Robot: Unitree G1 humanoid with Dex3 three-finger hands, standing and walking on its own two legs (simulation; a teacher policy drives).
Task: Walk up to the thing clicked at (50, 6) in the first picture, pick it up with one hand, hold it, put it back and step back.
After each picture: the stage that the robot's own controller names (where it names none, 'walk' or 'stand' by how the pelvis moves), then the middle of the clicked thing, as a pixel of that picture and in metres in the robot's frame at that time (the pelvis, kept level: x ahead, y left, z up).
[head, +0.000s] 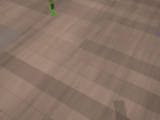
stand; (51, 6) +1.99 +0.45 -0.66
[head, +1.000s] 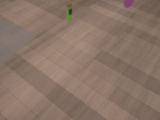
walk; (69, 12) +1.88 +0.20 -0.63
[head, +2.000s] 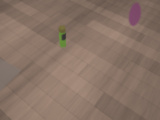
walk; (62, 37) +1.27 +0.20 -0.64
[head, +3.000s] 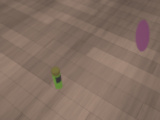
walk; (57, 78) +0.79 +0.22 -0.64
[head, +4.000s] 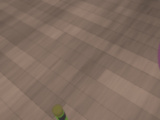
walk; (60, 115) +0.44 +0.24 -0.63
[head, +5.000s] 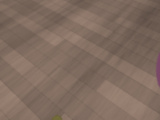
stand; out of the picture +0.39 +0.21 -0.66
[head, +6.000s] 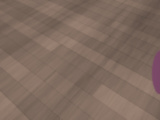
stand; out of the picture +0.37 +0.22 -0.66
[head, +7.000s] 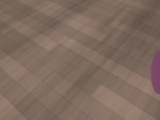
stand; out of the picture +0.36 +0.23 -0.66
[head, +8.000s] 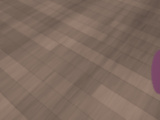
stand; out of the picture +0.36 +0.23 -0.66
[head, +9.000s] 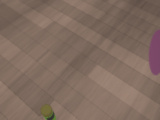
go down; (49, 114) +0.38 +0.23 -0.62
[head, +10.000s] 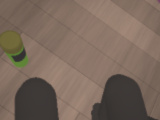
go down; (16, 52) +0.45 +0.25 -0.24
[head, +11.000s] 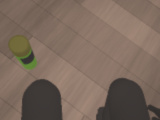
close in; (25, 55) +0.45 +0.24 -0.25
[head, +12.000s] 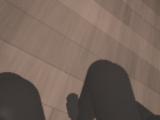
close in; out of the picture +0.43 +0.29 -0.16
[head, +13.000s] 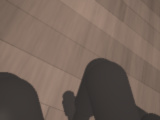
close; out of the picture +0.42 +0.29 -0.16
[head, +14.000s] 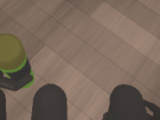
lift; (17, 67) +0.34 +0.23 -0.01
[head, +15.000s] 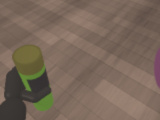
hold; (37, 82) +0.31 +0.16 +0.08
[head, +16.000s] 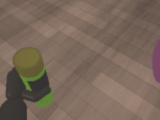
hold; (37, 81) +0.33 +0.17 +0.05
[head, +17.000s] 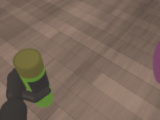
hold; (37, 82) +0.33 +0.17 +0.04
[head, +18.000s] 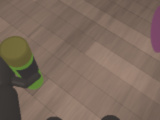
crouch; (26, 68) +0.38 +0.19 -0.01
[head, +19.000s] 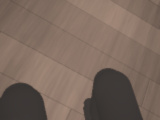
lower; out of the picture +0.49 +0.27 -0.06
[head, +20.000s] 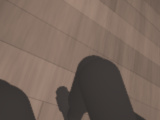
lower; out of the picture +0.46 +0.30 -0.16
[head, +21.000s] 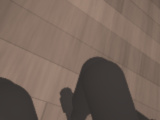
lower; out of the picture +0.44 +0.30 -0.16
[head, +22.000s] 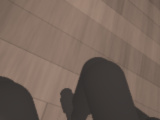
lower; out of the picture +0.43 +0.30 -0.16
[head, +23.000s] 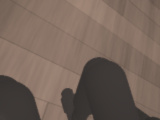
lower; out of the picture +0.42 +0.30 -0.16
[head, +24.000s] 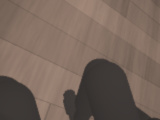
open; out of the picture +0.43 +0.29 -0.17
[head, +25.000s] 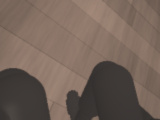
stand; out of the picture +0.43 +0.28 -0.17
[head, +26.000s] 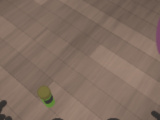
stand; (47, 97) +0.41 +0.21 -0.50
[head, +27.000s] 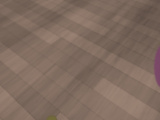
stand; out of the picture +0.39 +0.21 -0.60
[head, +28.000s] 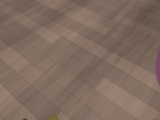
stand; out of the picture +0.39 +0.20 -0.60
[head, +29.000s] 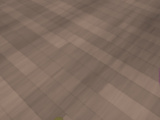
stand; out of the picture +0.40 +0.19 -0.65
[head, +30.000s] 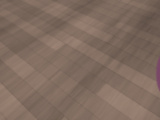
stand; out of the picture +0.39 +0.21 -0.66
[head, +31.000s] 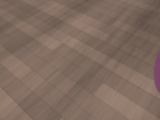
stand; out of the picture +0.37 +0.23 -0.66
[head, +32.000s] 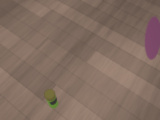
walk; (51, 99) +0.44 +0.21 -0.64
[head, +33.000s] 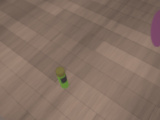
walk; (62, 78) +0.68 +0.24 -0.63
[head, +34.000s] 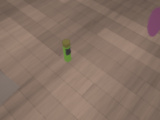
stand; (67, 51) +1.00 +0.17 -0.63
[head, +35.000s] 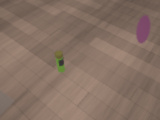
stand; (60, 62) +0.97 +0.23 -0.65
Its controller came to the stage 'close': yes
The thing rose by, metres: 0.69
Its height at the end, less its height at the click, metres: +0.00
